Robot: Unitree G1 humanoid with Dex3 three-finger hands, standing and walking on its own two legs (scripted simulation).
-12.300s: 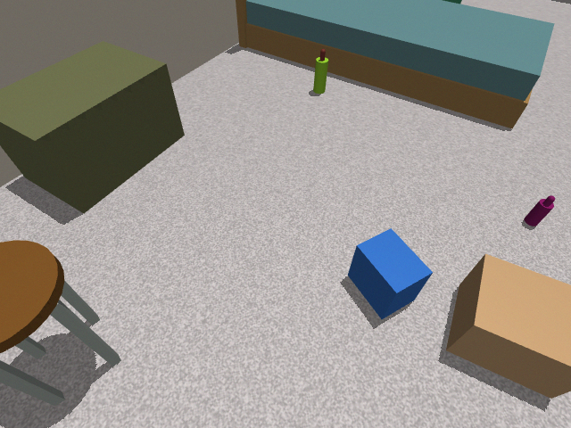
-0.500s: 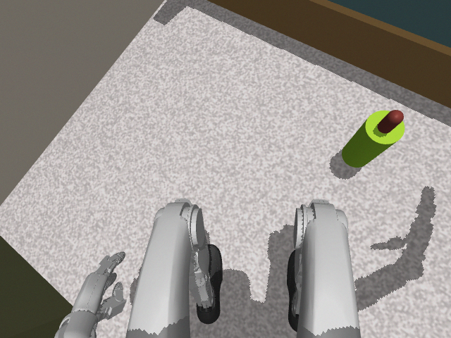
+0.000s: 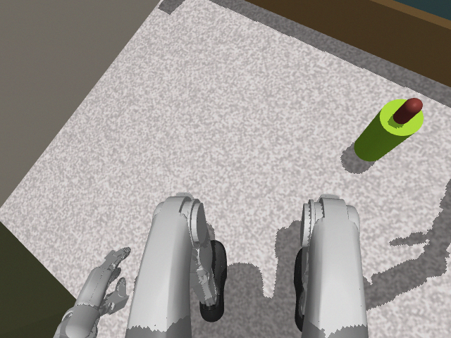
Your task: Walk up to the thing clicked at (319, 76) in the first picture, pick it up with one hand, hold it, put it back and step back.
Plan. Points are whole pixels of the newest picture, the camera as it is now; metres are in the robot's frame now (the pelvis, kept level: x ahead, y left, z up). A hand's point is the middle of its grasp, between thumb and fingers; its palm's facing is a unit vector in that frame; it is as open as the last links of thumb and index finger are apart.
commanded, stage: approach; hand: right
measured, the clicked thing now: (387, 130) +0.48 -0.32 -0.25
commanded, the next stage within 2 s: close in in 0.40 s
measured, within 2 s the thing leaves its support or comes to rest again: neither
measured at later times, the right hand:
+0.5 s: hand out of the picture +0.40 -0.41 -0.20, palm faces +0.37 +0.93 +0.02, open 17.5 cm
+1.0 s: hand (401, 151) +0.43 -0.34 -0.25, palm faces +0.40 +0.92 +0.00, open 17.4 cm
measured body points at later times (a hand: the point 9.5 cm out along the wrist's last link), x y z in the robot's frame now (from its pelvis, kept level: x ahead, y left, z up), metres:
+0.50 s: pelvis -0.01 -0.01 -0.09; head +0.23 -0.15 +0.26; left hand +0.15 +0.26 -0.14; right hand +0.37 -0.46 -0.20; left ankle +0.11 +0.13 -0.36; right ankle +0.08 -0.12 -0.36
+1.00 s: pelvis -0.02 -0.01 -0.10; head +0.22 -0.17 +0.24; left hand +0.12 +0.26 -0.14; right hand +0.40 -0.39 -0.25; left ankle +0.11 +0.13 -0.36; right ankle +0.08 -0.12 -0.36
